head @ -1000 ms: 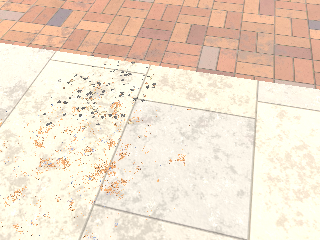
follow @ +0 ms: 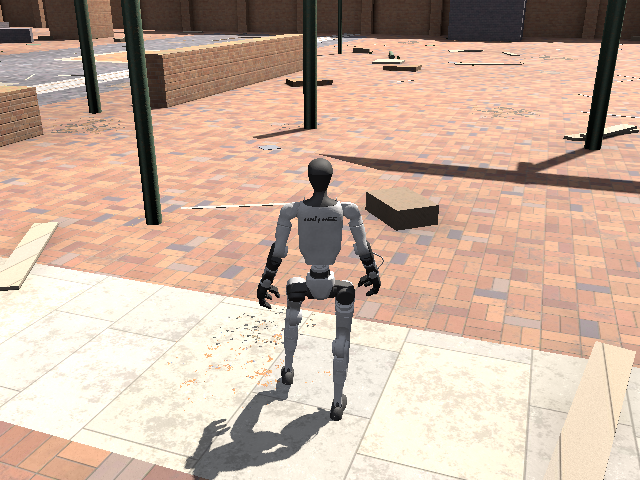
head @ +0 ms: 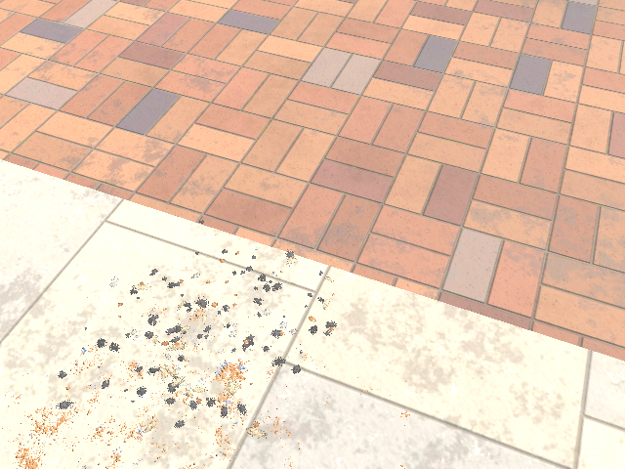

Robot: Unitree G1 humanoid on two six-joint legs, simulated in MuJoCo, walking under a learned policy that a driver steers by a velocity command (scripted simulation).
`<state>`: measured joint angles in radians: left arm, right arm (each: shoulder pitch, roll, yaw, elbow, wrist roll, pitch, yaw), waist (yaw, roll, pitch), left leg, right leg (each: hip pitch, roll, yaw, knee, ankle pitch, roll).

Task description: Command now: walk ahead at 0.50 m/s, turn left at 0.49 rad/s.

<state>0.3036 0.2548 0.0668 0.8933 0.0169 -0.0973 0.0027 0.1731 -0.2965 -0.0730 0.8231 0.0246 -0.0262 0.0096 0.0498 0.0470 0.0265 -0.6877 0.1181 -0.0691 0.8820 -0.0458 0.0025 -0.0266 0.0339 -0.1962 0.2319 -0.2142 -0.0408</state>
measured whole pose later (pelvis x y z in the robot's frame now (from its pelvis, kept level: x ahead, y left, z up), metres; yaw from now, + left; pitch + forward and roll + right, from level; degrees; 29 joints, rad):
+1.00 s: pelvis +0.56 +0.12 +0.00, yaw +29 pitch +2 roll -2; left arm 0.35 0.27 0.06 0.89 -0.01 -0.09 -0.02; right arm 0.16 -0.29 -0.05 0.68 0.01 -0.06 0.00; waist 0.08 0.04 0.02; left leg -0.63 0.09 -0.05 0.80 -0.16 0.01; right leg -0.11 0.04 -0.03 0.27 -0.20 -0.04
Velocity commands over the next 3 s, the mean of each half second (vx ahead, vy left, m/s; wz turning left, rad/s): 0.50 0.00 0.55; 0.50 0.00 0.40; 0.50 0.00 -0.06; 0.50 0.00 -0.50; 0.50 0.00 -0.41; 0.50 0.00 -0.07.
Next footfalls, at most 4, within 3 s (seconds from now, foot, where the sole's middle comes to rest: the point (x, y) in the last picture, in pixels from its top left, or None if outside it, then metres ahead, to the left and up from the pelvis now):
0.22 left None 0.28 0.14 -0.78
0.70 right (330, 412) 0.62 0.03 -0.78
1.18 left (181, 362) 0.72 0.39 -0.78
1.72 right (239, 242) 1.10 0.30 -0.78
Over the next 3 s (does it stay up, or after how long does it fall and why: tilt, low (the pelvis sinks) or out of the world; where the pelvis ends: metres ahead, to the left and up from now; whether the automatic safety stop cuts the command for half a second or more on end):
stays up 1.59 0.36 0.00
